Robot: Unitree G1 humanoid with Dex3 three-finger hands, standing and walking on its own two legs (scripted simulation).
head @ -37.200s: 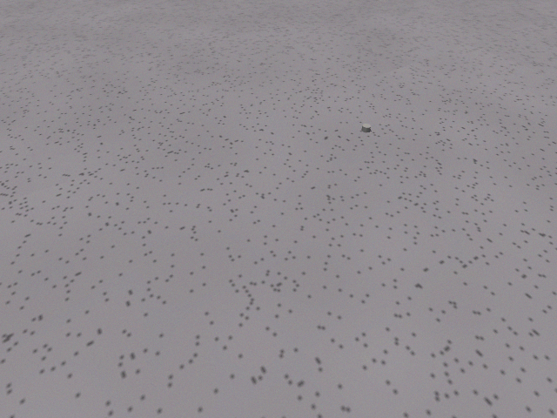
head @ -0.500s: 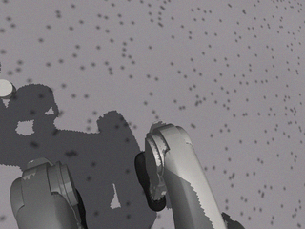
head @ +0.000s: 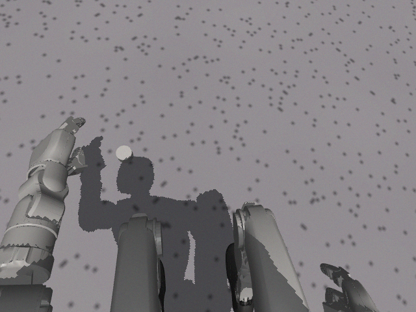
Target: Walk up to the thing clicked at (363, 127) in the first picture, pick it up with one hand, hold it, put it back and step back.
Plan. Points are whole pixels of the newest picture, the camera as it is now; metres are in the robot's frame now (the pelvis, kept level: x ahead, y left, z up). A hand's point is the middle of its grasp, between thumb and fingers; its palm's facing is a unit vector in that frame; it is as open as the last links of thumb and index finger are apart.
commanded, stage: home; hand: left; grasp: from above
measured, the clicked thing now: (124, 154) +0.54 +0.22 -0.44
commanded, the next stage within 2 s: none
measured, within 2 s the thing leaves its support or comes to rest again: neither
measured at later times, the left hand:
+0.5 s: hand (57, 208) +0.30 +0.19 +0.09, palm faces +0.08 -0.97 -0.25, open 7.4 cm
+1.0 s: hand out of the picture +0.23 +0.19 +0.22, palm faces +0.16 -0.97 -0.20, open 7.4 cm
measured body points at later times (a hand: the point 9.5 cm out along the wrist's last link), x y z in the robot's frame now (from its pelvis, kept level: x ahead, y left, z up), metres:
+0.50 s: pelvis +0.04 -0.01 +0.18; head +0.14 +0.02 +0.62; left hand +0.29 +0.24 +0.11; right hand +0.22 -0.24 +0.09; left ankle +0.07 +0.12 -0.42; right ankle +0.10 -0.14 -0.42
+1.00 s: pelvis +0.08 +0.00 +0.26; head +0.09 +0.00 +0.71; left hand +0.22 +0.24 +0.23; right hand +0.27 -0.23 +0.21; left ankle +0.07 +0.12 -0.42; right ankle +0.10 -0.14 -0.42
